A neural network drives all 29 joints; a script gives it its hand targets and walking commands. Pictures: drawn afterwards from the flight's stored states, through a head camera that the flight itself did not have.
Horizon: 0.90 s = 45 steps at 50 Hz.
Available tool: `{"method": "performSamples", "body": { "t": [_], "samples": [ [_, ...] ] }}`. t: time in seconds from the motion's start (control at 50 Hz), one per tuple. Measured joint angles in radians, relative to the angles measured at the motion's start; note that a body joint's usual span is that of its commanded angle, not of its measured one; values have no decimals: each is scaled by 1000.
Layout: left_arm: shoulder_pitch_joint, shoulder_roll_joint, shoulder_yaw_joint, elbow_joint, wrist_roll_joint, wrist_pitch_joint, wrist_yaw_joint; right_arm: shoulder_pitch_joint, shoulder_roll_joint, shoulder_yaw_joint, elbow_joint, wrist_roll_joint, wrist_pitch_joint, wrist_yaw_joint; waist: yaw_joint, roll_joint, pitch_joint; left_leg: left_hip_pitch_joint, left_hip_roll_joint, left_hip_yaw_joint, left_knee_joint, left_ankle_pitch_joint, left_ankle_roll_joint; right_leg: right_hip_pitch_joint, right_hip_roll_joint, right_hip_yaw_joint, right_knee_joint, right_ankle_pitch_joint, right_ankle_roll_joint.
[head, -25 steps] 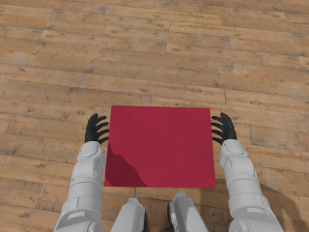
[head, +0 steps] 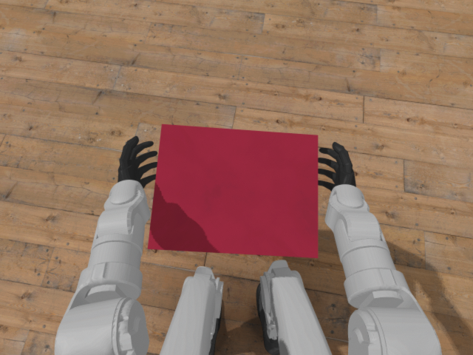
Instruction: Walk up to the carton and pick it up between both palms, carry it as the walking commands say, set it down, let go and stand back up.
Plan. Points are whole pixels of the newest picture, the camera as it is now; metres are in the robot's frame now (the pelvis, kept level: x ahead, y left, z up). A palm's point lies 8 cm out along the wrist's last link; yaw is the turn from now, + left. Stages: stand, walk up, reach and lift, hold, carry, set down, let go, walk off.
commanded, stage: set down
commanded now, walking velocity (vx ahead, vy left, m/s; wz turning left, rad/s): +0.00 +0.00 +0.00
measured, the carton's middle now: (235, 195) +0.41 +0.01 -0.16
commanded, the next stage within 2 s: none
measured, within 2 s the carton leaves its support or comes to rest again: neither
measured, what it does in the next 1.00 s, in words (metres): lowers itself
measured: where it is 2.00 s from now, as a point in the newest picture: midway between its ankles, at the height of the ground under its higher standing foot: (239, 336)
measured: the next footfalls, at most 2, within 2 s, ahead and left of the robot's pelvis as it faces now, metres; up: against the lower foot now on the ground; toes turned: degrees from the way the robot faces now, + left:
none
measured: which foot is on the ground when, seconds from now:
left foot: down 0.00-1.00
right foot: down 0.00-1.00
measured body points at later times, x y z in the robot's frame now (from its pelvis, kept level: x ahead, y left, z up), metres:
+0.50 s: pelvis -0.02 +0.02 -0.07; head +0.23 +0.01 +0.30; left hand +0.45 +0.18 -0.17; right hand +0.43 -0.19 -0.17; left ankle +0.07 +0.12 -0.54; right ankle +0.10 -0.09 -0.54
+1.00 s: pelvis -0.03 +0.01 -0.14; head +0.27 -0.01 +0.20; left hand +0.47 +0.18 -0.25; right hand +0.45 -0.19 -0.26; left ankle +0.07 +0.12 -0.54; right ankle +0.10 -0.09 -0.54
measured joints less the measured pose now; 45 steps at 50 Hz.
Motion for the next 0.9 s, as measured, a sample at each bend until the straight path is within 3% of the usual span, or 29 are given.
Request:
{"method": "performSamples", "body": {
  "t": [0.2, 0.4, 0.9],
  "samples": [
    [-46, 21, -43, 5, -48, -5, 39, -65, -29, -8, 39, 13, -16, 12, -10, 4, 17, -125, -19, 1, 108, -14, 7, -116, -5, -4, 100, -17, 15],
    [-117, 13, -76, 13, -41, -6, 83, -138, -86, -27, 93, 52, -36, 39, -23, 4, 50, -237, -27, 4, 198, -15, 16, -219, -4, -7, 175, -16, 34],
    [-273, 73, -87, 53, -82, -28, 89, -285, -127, -22, 101, 80, -40, 19, -18, 21, 149, -464, -41, 16, 399, -39, -5, -454, -2, -22, 381, -33, 27]
  ]
}}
